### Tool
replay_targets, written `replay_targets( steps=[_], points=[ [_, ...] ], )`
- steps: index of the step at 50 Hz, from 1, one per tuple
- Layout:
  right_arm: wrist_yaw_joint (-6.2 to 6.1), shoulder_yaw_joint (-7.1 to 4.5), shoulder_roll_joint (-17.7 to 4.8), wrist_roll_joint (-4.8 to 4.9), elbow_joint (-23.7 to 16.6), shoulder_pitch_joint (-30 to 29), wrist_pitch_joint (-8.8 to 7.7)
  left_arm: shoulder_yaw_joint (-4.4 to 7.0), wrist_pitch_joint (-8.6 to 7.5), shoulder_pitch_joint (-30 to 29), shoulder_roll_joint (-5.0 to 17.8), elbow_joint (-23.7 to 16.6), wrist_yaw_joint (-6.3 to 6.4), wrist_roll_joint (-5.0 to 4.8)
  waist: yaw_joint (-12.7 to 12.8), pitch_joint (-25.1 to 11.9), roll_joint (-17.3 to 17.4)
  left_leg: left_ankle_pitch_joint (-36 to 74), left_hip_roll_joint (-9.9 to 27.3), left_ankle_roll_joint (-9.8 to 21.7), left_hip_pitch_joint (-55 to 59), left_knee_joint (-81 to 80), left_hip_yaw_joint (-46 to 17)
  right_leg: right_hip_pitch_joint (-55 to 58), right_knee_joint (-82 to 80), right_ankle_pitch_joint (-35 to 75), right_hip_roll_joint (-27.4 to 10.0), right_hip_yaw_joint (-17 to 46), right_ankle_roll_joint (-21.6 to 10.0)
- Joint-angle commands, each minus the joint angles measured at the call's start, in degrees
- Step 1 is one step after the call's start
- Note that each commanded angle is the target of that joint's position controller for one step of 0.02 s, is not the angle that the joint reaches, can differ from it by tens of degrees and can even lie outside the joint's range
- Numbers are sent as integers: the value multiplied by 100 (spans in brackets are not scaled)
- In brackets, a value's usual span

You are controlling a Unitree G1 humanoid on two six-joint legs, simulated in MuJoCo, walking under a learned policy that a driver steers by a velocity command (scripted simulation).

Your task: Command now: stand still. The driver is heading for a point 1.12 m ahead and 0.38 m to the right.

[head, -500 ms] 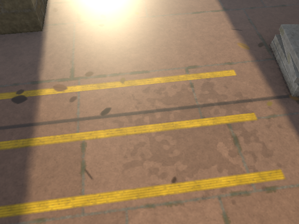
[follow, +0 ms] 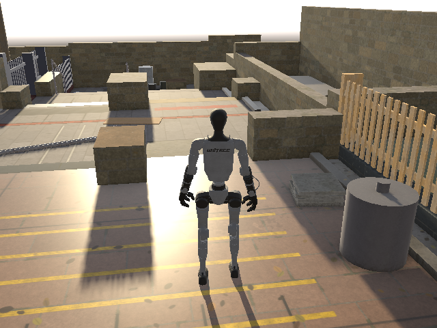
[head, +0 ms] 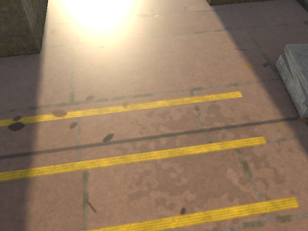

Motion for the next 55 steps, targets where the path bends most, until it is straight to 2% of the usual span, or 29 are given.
replay_targets(
  steps=[1,13,14,15,16,17,18,20,22,24,25,27,28,29,30,31,32,34,37,40,45,48,49,50,51,52,53,54,55],
  points=[
    [-13,-122,-625,-1,-71,240,-24,120,-20,-72,605,-129,40,-9,-11,-359,37,1728,243,135,-441,-569,-212,831,-186,1657,-204,217,-261],
    [-40,-87,-563,-22,241,323,-7,127,35,-183,572,269,65,-8,6,-171,37,1259,191,105,-462,-779,-139,863,-358,1306,-186,201,-217],
    [-47,-112,-597,13,354,562,9,127,44,22,521,403,57,-35,-24,-402,146,-55,154,218,-349,-912,-137,882,-208,-129,33,-43,-231],
    [-51,-183,-800,77,347,632,24,169,37,40,597,424,37,-90,-60,-136,340,-1728,297,460,-480,-1106,-441,439,35,-1761,210,-207,-246],
    [-58,-252,-1009,123,311,818,-4,195,-31,-292,692,272,5,-107,-232,289,503,-3059,722,766,-461,-1536,-1107,-408,356,-2430,200,-194,-252],
    [-62,-358,-1325,183,320,942,-102,142,-168,-783,501,5,-56,-183,-359,717,1043,-3671,1541,1181,-314,-2236,-2203,-1112,1047,-1724,174,-438,-216],
    [-73,-404,-1386,189,285,828,-217,123,-311,-1070,459,-159,-110,-232,-378,1096,1160,-3294,2149,1476,-231,-2631,-2921,-1708,1589,-1132,-175,-193,-277],
    [-37,-340,-1000,97,202,786,-417,181,-508,-1011,554,-192,-190,-250,-283,1019,765,-2155,2237,1428,648,-2547,-2816,-2723,2275,-1105,-580,136,-377],
    [30,-349,-948,191,93,663,-457,153,-637,-848,456,-180,-262,-250,-196,745,662,-1367,1887,1102,735,-2406,-1969,-2270,1405,-920,-700,29,-390],
    [70,-387,-1073,200,13,565,-429,146,-677,-612,357,-80,-309,-215,-67,483,755,-997,1385,951,-1,-2256,-1155,-822,697,-642,-342,-519,-248],
    [140,-438,-1157,-291,108,564,-369,168,-467,-202,377,-123,-462,269,112,329,863,-1256,1073,1040,-426,-2150,-829,95,296,-666,35,-996,-222],
    [190,-454,-1115,-242,65,374,-371,333,-337,1301,569,295,-409,236,804,51,250,-242,783,1013,-1618,-734,-357,2268,11,-464,393,-1310,-234],
    [199,-414,-976,-265,-37,87,-407,476,-407,2587,969,607,-318,288,1501,-407,-775,636,317,854,-2448,1631,249,3396,-505,-1517,-402,-135,-396],
    [229,-243,-188,-222,-541,-302,-489,491,-493,3270,1513,732,-264,346,1467,-698,-2490,-1248,-441,678,-3814,3681,3,3461,-2151,-4303,-1987,3315,-793],
    [269,-262,-303,-177,-760,-602,-486,356,-460,2194,1175,530,-231,333,881,-104,-1372,-487,-183,796,-4408,4510,-867,2572,-2585,-4689,-2244,4336,-1062],
    [337,-290,-482,-119,-806,-613,-487,328,-475,1457,1071,262,-231,265,478,223,-613,309,299,833,-4570,4572,-719,2116,-2336,-4100,-2298,3665,-1071],
    [398,-302,-572,-156,-676,-343,-486,281,-526,1158,874,167,-256,196,234,150,-163,791,613,731,-4085,4236,-544,1710,-2296,-3198,-1969,2831,-1000],
    [480,-289,-500,-327,-569,-36,-362,171,-617,1047,608,150,-229,164,-45,77,-352,982,795,458,-3463,3860,-328,1188,-2545,-2434,-1484,1923,-881],
    [541,-245,-443,-254,-834,-595,-181,128,-712,1588,521,331,-196,139,25,499,-318,1471,808,236,-3953,3547,-45,1177,-2822,-1536,-1249,1285,-1002],
    [536,-206,-463,-206,-1197,-1448,-152,102,-761,1958,500,362,-204,99,189,738,-180,1846,705,108,-4056,2489,216,1261,-3085,-550,-1121,743,-1107],
    [543,-98,-351,-128,-1575,-2232,-167,82,-822,2213,540,420,-148,49,278,922,-236,2396,467,423,-3164,743,642,1800,-3565,1455,-1194,18,-1074],
    [439,-135,-479,-139,-1590,-1996,-203,111,-777,2235,782,457,-129,97,54,435,-510,1760,-72,761,-2245,364,976,2592,-2527,5156,-1296,-396,-943],
    [374,-194,-625,-144,-1506,-1542,-223,138,-724,2265,905,485,-97,148,-196,79,-674,1376,-285,850,-1630,424,934,2715,-1666,6443,-1364,-360,-896],
    [291,-299,-858,-125,-1241,-497,-250,188,-649,2168,1086,479,-53,215,-692,-480,-841,905,-420,938,-561,429,760,2555,-426,6897,-1419,-292,-849],
    [199,-419,-1091,-150,-822,908,-290,219,-590,1872,1153,391,-42,217,-1359,-1088,-699,897,-226,1000,1077,79,513,1697,1274,5959,-1194,-340,-791],
    [97,-583,-1680,-366,-699,1639,-336,69,-595,2184,446,163,-150,102,-1186,-1920,213,-1451,1273,1135,2909,-44,-1248,-188,3428,3107,-634,-343,-779],
    [201,-636,-1796,-379,-702,1546,-357,-3,-697,2470,-26,4,-236,-132,-683,-2636,1469,-3738,2476,1319,3532,-1418,-4425,-1733,5065,-1103,252,281,-758],
    [265,-596,-1477,-317,-741,860,-360,143,-701,1841,561,-126,-188,-119,-572,-1744,864,-3677,2266,1118,2704,-1953,-4306,-2290,5376,-587,-81,548,-928],
    [265,-487,-1001,-292,-755,455,-428,166,-685,1411,607,-224,-189,-97,-440,-901,244,-2483,2197,1028,1764,-1843,-3154,-2366,5213,-47,-413,419,-918]
  ],
)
